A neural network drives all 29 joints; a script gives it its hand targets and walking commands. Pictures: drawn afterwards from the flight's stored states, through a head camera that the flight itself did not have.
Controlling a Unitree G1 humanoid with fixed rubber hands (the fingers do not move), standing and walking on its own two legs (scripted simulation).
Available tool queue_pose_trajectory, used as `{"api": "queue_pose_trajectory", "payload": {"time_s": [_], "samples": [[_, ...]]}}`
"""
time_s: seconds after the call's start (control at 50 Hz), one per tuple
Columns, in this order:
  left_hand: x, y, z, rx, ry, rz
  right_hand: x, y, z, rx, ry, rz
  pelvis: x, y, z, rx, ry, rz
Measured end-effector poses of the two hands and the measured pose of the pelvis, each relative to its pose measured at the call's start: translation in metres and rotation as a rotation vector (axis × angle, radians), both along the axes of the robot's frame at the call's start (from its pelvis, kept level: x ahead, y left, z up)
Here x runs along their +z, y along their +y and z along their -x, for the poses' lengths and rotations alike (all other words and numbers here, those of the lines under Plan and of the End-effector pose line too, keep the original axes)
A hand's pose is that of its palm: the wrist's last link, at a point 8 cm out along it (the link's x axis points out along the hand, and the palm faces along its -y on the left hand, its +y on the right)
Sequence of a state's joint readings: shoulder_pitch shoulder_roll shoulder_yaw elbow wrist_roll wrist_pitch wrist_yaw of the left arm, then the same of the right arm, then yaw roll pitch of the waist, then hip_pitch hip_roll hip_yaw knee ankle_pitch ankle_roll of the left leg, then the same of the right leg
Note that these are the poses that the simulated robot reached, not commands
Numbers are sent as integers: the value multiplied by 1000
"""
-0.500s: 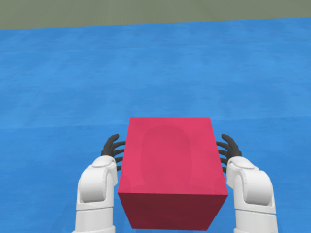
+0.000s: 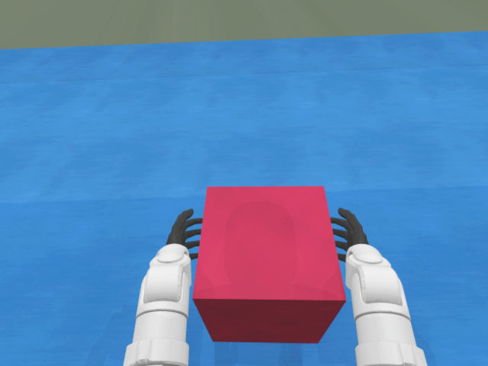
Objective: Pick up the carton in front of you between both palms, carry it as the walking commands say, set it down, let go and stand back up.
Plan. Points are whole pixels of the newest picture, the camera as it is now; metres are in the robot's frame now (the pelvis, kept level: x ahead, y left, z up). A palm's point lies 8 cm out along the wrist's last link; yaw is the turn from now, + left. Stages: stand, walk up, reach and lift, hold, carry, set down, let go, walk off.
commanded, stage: carry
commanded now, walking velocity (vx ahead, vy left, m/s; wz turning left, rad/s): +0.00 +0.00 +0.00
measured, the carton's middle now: (264, 268) +0.31 +0.00 -0.04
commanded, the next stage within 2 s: hold in 1.10 s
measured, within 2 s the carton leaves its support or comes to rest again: neither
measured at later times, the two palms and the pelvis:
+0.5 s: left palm (179, 263) +0.27 +0.14 +0.04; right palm (365, 265) +0.27 -0.16 +0.04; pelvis -0.02 -0.01 +0.00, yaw +0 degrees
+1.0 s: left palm (184, 268) +0.27 +0.13 +0.04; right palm (373, 270) +0.26 -0.17 +0.04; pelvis -0.03 -0.02 +0.00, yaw +0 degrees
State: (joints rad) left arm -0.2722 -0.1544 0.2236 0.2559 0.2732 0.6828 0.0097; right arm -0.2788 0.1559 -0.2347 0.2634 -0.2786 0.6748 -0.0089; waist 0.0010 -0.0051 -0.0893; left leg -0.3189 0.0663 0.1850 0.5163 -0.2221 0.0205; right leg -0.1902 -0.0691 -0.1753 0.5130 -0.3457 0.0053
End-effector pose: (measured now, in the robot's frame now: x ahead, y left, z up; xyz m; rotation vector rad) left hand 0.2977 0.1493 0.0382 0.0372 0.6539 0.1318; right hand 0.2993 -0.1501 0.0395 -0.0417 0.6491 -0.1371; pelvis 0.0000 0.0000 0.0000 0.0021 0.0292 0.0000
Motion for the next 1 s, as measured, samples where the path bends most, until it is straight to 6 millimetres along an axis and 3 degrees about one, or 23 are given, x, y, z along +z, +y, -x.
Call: {"api": "queue_pose_trajectory", "payload": {"time_s": [0.32,1.0], "samples": [[3,-5,20,-3,10,-1,2,-5,21,-3,10,1,0,-4,14,1,-2,2],[3,-17,32,-5,6,0,3,-17,35,-7,7,-2,-1,-15,27,-4,-2,2]]}}
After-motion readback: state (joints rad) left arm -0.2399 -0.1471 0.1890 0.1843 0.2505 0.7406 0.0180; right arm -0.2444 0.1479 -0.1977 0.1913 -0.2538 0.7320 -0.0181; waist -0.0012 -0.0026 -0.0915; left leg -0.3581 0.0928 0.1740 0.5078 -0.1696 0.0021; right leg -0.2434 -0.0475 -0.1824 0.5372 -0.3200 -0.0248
